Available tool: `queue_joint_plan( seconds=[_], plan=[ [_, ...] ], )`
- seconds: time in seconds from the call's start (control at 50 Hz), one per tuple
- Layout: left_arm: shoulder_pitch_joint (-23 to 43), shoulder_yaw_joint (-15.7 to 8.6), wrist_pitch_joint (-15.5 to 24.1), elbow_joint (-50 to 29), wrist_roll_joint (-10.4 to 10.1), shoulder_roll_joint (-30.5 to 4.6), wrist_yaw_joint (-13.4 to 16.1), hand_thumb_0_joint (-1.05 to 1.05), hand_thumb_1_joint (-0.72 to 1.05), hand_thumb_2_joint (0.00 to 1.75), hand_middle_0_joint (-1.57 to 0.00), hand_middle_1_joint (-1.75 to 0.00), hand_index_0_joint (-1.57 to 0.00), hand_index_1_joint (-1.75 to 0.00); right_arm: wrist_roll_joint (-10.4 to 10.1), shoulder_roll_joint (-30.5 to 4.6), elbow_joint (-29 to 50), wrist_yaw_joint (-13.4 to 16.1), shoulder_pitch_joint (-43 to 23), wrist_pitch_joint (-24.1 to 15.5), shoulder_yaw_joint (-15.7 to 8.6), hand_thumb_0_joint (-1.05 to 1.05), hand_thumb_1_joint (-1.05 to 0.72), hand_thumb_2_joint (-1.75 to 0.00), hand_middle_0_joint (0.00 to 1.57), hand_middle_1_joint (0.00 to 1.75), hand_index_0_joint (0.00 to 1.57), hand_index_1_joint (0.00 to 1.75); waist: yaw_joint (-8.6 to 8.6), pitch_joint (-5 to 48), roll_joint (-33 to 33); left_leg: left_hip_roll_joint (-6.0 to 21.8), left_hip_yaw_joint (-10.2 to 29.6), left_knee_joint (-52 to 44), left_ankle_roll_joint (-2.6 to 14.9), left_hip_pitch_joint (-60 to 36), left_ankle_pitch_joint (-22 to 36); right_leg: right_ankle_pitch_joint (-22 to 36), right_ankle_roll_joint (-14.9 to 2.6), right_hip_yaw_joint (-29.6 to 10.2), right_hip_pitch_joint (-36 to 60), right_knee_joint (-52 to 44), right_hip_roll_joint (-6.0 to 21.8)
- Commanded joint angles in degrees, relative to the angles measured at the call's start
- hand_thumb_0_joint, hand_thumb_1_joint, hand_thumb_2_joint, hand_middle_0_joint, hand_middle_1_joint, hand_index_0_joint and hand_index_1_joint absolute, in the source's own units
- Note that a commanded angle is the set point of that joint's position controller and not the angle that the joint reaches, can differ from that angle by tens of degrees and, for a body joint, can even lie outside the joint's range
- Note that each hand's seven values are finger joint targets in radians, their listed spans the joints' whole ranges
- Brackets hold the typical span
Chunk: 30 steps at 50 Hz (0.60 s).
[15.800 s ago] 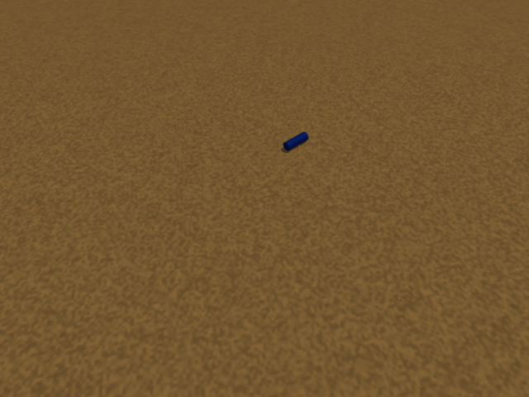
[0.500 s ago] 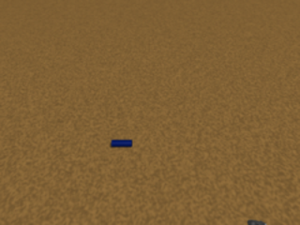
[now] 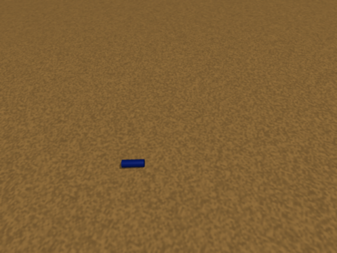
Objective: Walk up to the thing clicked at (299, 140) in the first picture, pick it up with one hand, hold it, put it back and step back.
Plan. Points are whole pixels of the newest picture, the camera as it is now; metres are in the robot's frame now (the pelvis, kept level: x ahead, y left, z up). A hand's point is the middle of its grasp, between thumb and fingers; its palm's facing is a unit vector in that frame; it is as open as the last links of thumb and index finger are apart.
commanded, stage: stand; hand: left
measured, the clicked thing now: (133, 163) +0.79 +0.27 -0.76
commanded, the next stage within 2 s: walk up in 0.32 s
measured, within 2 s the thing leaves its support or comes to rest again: neither
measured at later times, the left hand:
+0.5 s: hand out of the picture +0.07 +0.28 -0.15, palm faces +0.04 -0.94 -0.35, open 7.4 cm
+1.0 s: hand (52, 225) +0.23 +0.36 -0.16, palm faces -0.09 -0.94 -0.33, open 7.4 cm
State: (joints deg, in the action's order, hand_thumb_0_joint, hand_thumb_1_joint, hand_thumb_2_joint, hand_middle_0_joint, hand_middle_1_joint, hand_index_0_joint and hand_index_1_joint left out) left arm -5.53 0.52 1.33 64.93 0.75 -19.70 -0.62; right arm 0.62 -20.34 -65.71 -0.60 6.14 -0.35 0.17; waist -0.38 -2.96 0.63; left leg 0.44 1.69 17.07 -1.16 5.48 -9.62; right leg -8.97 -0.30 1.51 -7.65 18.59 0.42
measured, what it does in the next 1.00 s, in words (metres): walks ahead: left foot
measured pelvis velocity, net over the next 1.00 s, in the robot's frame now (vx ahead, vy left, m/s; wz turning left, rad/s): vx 0.17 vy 0.09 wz -0.02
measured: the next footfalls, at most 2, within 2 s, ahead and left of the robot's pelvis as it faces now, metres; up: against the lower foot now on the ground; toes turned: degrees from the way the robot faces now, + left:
left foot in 0.64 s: +0.17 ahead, +0.18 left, +0.00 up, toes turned +5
right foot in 1.14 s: +0.36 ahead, -0.07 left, +0.00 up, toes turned -4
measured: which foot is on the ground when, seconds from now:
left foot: down 0.00-0.36, up 0.38-0.62, down 0.64-1.00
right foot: down 0.00-0.64, up 0.66-1.00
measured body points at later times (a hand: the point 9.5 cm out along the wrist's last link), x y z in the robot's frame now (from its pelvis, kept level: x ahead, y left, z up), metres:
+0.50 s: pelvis +0.02 +0.01 +0.00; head +0.03 +0.01 +0.45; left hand +0.07 +0.33 -0.12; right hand +0.09 -0.31 -0.13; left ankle +0.04 +0.15 -0.71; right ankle +0.01 -0.11 -0.75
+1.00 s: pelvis +0.17 +0.09 -0.01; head +0.19 +0.10 +0.44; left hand +0.24 +0.41 -0.13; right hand +0.17 -0.23 -0.11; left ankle +0.13 +0.18 -0.75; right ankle +0.28 -0.08 -0.70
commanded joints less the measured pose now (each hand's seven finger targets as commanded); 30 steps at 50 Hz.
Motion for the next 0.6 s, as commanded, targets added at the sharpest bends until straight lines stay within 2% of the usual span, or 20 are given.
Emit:
queue_joint_plan(
  seconds=[0.0,0.12,0.18,0.28,0.3,0.32,0.34,0.36,0.38,0.4,0.44,0.48,0.54,0.58],
  plan=[
    [2.03,-2.34,0.98,-3.19,-0.42,-13.04,0.97,0.00,0.90,0.90,-0.20,-0.30,-0.20,-0.30,-0.01,-11.62,3.28,0.62,-1.61,-1.45,-2.19,0.00,-0.90,-0.90,0.20,0.30,0.20,0.30,0.47,3.80,-0.99,6.41,4.56,-2.45,1.50,1.96,3.30,2.38,-0.92,-6.73,1.88,-3.49,7.14],
    [2.13,-2.34,0.83,-3.51,-0.25,-13.23,0.91,0.00,0.90,0.90,-0.20,-0.30,-0.20,-0.30,-0.02,-11.72,3.42,0.60,-1.42,-1.40,-2.29,0.00,-0.90,-0.90,0.20,0.30,0.20,0.30,0.52,3.55,-1.20,6.34,4.48,-2.29,1.49,2.14,2.49,-0.06,-1.00,-6.89,1.16,-3.90,6.94],
    [2.17,-2.39,0.92,-3.74,-0.37,-13.24,0.89,0.00,0.90,0.90,-0.20,-0.30,-0.20,-0.30,-0.01,-11.76,3.54,0.72,-1.19,-1.57,-2.19,0.00,-0.90,-0.90,0.20,0.30,0.20,0.30,0.52,5.62,-0.18,6.70,4.37,-1.96,1.49,1.18,6.07,6.26,-1.39,-6.79,3.30,-2.49,7.30],
    [2.06,-2.19,0.99,-3.63,-0.53,-13.07,0.96,0.00,0.90,0.90,-0.20,-0.30,-0.20,-0.30,-0.12,-11.65,3.34,0.78,-0.70,-1.42,-2.08,0.00,-0.90,-0.90,0.20,0.30,0.20,0.30,0.27,4.89,-1.59,6.73,4.20,-1.58,1.56,0.75,6.46,6.78,-1.11,-6.61,2.82,-3.04,7.06],
    [-2.71,-5.97,1.39,-5.57,0.40,-16.49,-0.14,0.00,0.90,0.90,-0.20,-0.30,-0.20,-0.30,0.66,-15.13,6.13,-0.46,2.32,-1.78,-4.61,0.00,-0.90,-0.90,0.20,0.30,0.20,0.30,1.29,9.80,-1.93,2.84,2.23,5.24,5.37,3.20,-18.80,-20.27,-3.32,-6.34,7.61,-0.94,4.15],
    [-6.36,-6.82,1.36,-4.39,1.07,-17.70,-0.38,0.00,0.90,0.90,-0.20,-0.30,-0.20,-0.30,1.26,-14.94,6.86,-0.98,1.52,-1.52,-5.01,0.00,-0.90,-0.90,0.20,0.30,0.20,0.30,3.31,4.97,-3.30,1.63,1.26,9.34,5.14,15.34,-28.44,-33.42,-5.38,-11.99,10.26,-3.65,7.16],
    [-7.96,-8.01,1.51,-4.32,1.60,-19.86,-0.32,0.00,0.90,0.90,-0.20,-0.30,-0.20,-0.30,1.51,-14.07,7.75,-1.16,0.29,-1.11,-5.09,0.00,-0.90,-0.90,0.20,0.30,0.20,0.30,4.55,1.31,-9.70,-0.84,-3.35,20.25,3.69,23.40,-24.84,-41.29,-8.15,-20.56,11.36,-10.65,13.85],
    [-8.32,-8.75,1.85,-5.62,1.71,-20.80,-0.27,0.00,0.90,0.90,-0.20,-0.30,-0.20,-0.30,1.95,-13.91,9.24,-1.36,-1.57,-0.87,-5.19,0.00,-0.90,-0.90,0.20,0.30,0.20,0.30,5.41,-2.18,-9.50,1.21,-0.24,28.25,3.22,29.20,-20.74,-42.09,-11.27,-26.62,9.69,-14.01,20.14],
    [-7.19,-9.04,2.25,-7.19,1.55,-20.63,-0.16,0.00,0.90,0.90,-0.20,-0.30,-0.20,-0.30,1.96,-13.26,9.64,-1.47,-0.80,-1.25,-5.26,0.00,-0.90,-0.90,0.20,0.30,0.20,0.30,5.11,-4.30,-7.81,3.27,2.24,29.40,2.98,30.98,-17.53,-36.15,-13.37,-27.01,8.77,-13.45,21.92],
    [-7.17,-8.90,2.42,-7.67,1.33,-19.21,-0.22,0.00,0.90,0.90,-0.20,-0.30,-0.20,-0.30,1.84,-13.48,9.84,-1.61,-0.70,-1.70,-5.64,0.00,-0.90,-0.90,0.20,0.30,0.20,0.30,4.84,-5.89,-5.70,4.74,3.18,29.20,2.73,30.94,-15.26,-29.18,-13.97,-25.63,7.89,-12.65,21.25],
    [-4.91,-8.68,2.59,-9.19,1.18,-18.25,-0.37,0.00,0.90,0.90,-0.20,-0.30,-0.20,-0.30,1.74,-13.51,10.48,-2.14,1.09,-2.38,-6.20,0.00,-0.90,-0.90,0.20,0.30,0.20,0.30,2.82,-4.62,-5.90,6.11,2.69,27.99,2.38,28.07,-14.92,-21.84,-12.89,-18.87,7.07,-11.83,18.20],
    [-4.36,-8.39,2.54,-10.70,0.85,-17.41,-0.96,0.00,0.90,0.90,-0.20,-0.30,-0.20,-0.30,1.82,-12.60,10.60,-3.01,3.39,-2.29,-6.43,0.00,-0.90,-0.90,0.20,0.30,0.20,0.30,1.91,-2.36,-7.03,4.15,-0.94,25.43,1.54,21.99,-12.83,-20.65,-11.01,-12.54,3.59,-10.48,13.41],
    [-0.29,-8.52,2.25,-13.68,1.54,-19.16,-1.71,0.00,0.90,0.90,-0.20,-0.30,-0.20,-0.30,1.57,-12.74,11.48,-3.52,7.65,-2.01,-7.54,0.00,-0.90,-0.90,0.20,0.30,0.20,0.30,-1.17,-2.92,-12.77,4.62,-3.03,20.55,1.13,8.45,-8.08,-22.92,-9.18,-8.58,-10.69,-8.80,12.17],
    [0.47,-8.13,1.56,-14.77,1.08,-17.98,-1.98,0.00,0.90,0.90,-0.20,-0.30,-0.20,-0.30,1.62,-12.88,9.94,-3.02,13.85,-2.52,-8.43,0.00,-0.90,-0.90,0.20,0.30,0.20,0.30,-4.26,-1.78,-8.87,2.38,-5.65,13.45,0.46,-1.11,-0.88,-24.38,-7.75,-4.18,-16.26,0.38,9.18]
  ],
)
